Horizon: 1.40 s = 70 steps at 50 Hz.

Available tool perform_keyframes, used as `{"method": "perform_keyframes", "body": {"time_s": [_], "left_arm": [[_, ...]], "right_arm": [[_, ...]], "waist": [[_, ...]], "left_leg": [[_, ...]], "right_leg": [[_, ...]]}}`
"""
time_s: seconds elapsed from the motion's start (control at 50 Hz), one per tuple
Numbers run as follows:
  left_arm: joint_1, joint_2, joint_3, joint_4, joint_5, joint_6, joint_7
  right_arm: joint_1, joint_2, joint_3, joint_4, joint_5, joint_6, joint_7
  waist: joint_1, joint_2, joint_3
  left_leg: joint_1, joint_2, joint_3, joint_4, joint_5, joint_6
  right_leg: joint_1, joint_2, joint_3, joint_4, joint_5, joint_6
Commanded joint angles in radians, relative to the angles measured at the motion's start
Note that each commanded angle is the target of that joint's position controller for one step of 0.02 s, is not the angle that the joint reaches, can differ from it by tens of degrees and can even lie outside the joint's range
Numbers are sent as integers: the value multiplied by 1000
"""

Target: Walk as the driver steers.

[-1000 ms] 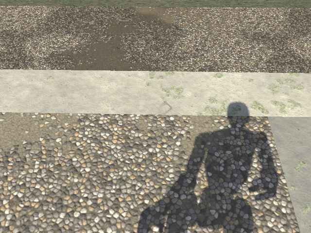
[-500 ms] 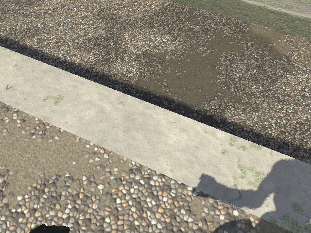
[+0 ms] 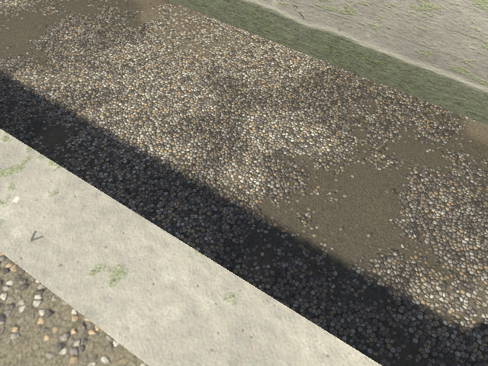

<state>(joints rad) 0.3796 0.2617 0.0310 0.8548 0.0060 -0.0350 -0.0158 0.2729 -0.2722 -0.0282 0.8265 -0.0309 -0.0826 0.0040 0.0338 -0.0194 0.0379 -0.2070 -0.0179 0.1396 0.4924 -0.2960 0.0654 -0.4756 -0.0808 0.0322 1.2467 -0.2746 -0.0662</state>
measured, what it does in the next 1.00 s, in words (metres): walks ahead, turning right: right foot, then left foot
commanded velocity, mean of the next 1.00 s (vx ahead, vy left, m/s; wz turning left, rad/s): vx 0.19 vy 0.00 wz -0.90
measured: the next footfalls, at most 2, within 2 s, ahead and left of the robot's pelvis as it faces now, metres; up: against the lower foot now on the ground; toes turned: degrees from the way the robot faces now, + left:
right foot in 0.20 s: +0.36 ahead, -0.08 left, +0.00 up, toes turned -9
left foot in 0.72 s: +0.47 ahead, +0.07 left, +0.00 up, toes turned -47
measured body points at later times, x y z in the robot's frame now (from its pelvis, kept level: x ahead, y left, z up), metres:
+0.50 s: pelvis +0.26 +0.00 -0.01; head +0.30 -0.03 +0.44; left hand +0.45 +0.23 -0.11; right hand +0.39 -0.31 -0.09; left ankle +0.44 +0.13 -0.65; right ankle +0.32 -0.08 -0.74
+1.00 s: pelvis +0.33 +0.11 +0.00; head +0.37 +0.11 +0.45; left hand +0.64 +0.24 -0.11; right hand +0.24 -0.18 -0.07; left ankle +0.44 +0.10 -0.74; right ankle +0.17 +0.02 -0.59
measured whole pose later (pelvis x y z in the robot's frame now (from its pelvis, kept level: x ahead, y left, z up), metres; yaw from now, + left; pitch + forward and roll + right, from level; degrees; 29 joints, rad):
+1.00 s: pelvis +0.33 +0.11 +0.00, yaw -54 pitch -1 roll -1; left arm 0.34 0.39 0.11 0.62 -0.06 0.14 0.06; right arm 0.12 -0.22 -0.03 0.63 -0.04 0.05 -0.04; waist 0.02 -0.04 0.05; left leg -0.29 0.02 0.14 0.43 -0.14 0.07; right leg -0.59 0.01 0.15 1.41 -0.39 0.14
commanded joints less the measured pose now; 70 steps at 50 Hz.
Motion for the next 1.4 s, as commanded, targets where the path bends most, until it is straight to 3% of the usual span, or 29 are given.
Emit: {"method": "perform_keyframes", "body": {"time_s": [0.02,0.06,0.08,0.12,0.16,0.18,0.2,0.22,0.24,0.26,0.28,0.3,0.38,0.5,0.62,0.68,0.7,0.74,0.76,0.78,0.8,0.84,1.02,1.12,1.22,1.28,1.32,1.36,1.4], "left_arm": [[45,31,25,-52,25,44,-3],[-51,-7,18,-113,26,50,6],[-58,-8,22,-132,-72,30,20],[-9,24,40,-130,-30,9,12],[179,81,70,-112,-9,25,2],[358,159,101,-91,1,49,3],[414,171,95,-62,-4,65,18],[207,213,71,-134,49,61,24],[90,252,70,-247,77,41,11],[-33,256,86,-318,53,43,-2],[-18,237,95,-267,-7,60,29],[-2,209,81,-257,-13,52,40],[-11,178,63,-251,-16,19,37],[-75,208,77,-284,-21,57,44],[-140,222,96,-320,-9,110,27],[-211,223,101,-338,-14,111,13],[-138,169,80,-341,-69,134,60],[-119,110,63,-361,-67,128,82],[-88,174,80,-385,-56,114,78],[-76,276,111,-347,-56,109,79],[-67,294,120,-321,-58,123,81],[-23,249,115,-295,-54,152,87],[-46,171,80,-299,-60,151,71],[-39,126,50,-249,-27,132,68],[21,110,28,-167,-28,115,49],[75,79,17,-105,-8,111,32],[-8,141,21,-130,24,111,37],[-134,124,14,-150,72,72,34],[-215,60,-10,-139,38,40,34]], "right_arm": [[9,-57,-19,-38,33,-48,-5],[-45,-34,-10,-46,36,-52,-20],[-164,-13,-4,-75,33,-32,-37],[-113,-86,-8,-72,39,-25,-76],[-145,-167,-26,-85,69,-16,-84],[-218,-165,-26,-99,95,-25,-74],[-251,-105,-11,-82,98,-26,-51],[-62,-17,7,-119,31,-27,-26],[104,-98,-1,-121,34,-23,-15],[39,-171,-14,-142,56,-5,-17],[0,-188,-19,-148,-22,35,-49],[-54,-148,-12,-166,-30,65,-63],[-132,-105,-12,-211,-12,169,-83],[-273,-74,-6,-270,2,186,-83],[-357,-82,2,-279,31,141,-36],[-231,-102,-6,-244,50,119,-40],[-218,-89,-21,-242,31,84,-34],[-199,-178,-40,-240,3,68,-18],[-208,-204,-50,-249,-35,76,-9],[-257,-154,-45,-278,-32,85,-14],[-288,-107,-29,-292,-26,94,-18],[-291,-96,-30,-295,3,114,-25],[-130,-80,-38,-253,0,124,-49],[-90,-110,-57,-223,19,115,-45],[-68,-142,-74,-181,48,134,-50],[-62,-118,-70,-142,75,142,-54],[-28,-7,-39,-144,50,112,-33],[-98,-90,-62,-140,38,116,-40],[-43,-90,-65,-107,18,139,-47]], "waist": [[22,91,55],[44,134,78],[58,168,71],[69,144,-15],[154,238,-149],[274,176,-211],[303,-76,-127],[54,-399,-128],[-4,-297,-371],[-24,-136,-314],[-42,24,-223],[-50,62,-173],[-59,44,-164],[-19,-37,-176],[53,-139,-104],[5,-201,-90],[-3,-184,-132],[17,134,-189],[57,323,-193],[49,239,-117],[51,176,-65],[50,126,-38],[-49,157,-80],[-50,164,-81],[-43,184,-70],[-9,135,-36],[-70,-205,-21],[-54,-132,51],[-86,-144,19]], "left_leg": [[63,282,-107,-223,767,51],[-14,213,51,-205,874,11],[-95,138,95,-163,759,-16],[-134,121,120,1,904,-34],[-114,168,72,224,1072,-52],[-201,153,49,530,924,-91],[-345,-5,46,950,-45,-136],[-486,-109,-86,1258,-413,-146],[-516,-97,-312,1287,-356,-134],[-535,-77,-339,1195,-301,-97],[-634,-10,-254,1110,-194,-94],[-590,14,-249,1008,-174,-103],[-433,30,-223,766,-54,-129],[-453,-8,-255,549,81,-98],[-327,-83,-249,292,-18,-86],[-102,-74,-266,54,-42,-73],[-20,11,-332,-64,140,-71],[183,299,-512,-89,606,43],[58,440,-687,-180,567,132],[-8,400,-616,-226,379,137],[-47,318,-504,-237,173,107],[-41,238,-383,-236,70,54],[101,263,-253,-265,-97,135],[76,320,-280,-302,-200,159],[-58,326,-250,-310,-185,162],[-158,280,-195,-259,-192,78],[-207,83,-41,7,-119,-55],[-185,84,-135,245,-104,-64],[-233,74,-183,307,-62,-76]], "right_leg": [[-171,-39,-5,-35,33,27],[-130,1,-83,-208,207,18],[-39,31,-94,-341,298,27],[174,155,-214,-518,475,56],[397,192,-204,-527,421,26],[619,165,-143,-600,514,-46],[678,88,-33,-762,705,-122],[638,-5,234,-650,1350,-206],[711,-221,570,-753,1181,-380],[585,-218,662,-855,729,-391],[541,-199,612,-850,559,-346],[434,-141,552,-851,597,-309],[199,-20,405,-820,799,-232],[245,37,491,-810,478,-132],[232,78,621,-913,24,-109],[159,94,675,-909,-1,-65],[193,100,721,-835,-153,-53],[-24,307,395,-386,-387,26],[-94,288,305,-197,-429,51],[-116,225,261,-81,-328,91],[-131,203,239,-34,-243,110],[-173,180,191,75,-141,132],[-213,90,65,121,-139,214],[-89,59,40,-198,-224,162],[153,61,-46,-529,-238,84],[303,68,-44,-842,20,-5],[186,-156,312,-958,3,-123],[35,-179,314,-1048,-134,-168],[132,-119,212,-987,69,-119]]}}
Keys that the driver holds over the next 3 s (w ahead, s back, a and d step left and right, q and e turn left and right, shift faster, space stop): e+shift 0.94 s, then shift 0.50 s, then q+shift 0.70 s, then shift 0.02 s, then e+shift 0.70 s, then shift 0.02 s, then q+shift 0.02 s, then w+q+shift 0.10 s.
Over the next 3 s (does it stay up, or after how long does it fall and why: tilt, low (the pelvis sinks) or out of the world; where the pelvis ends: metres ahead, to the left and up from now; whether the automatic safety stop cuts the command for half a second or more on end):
stays up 0.21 0.20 -0.02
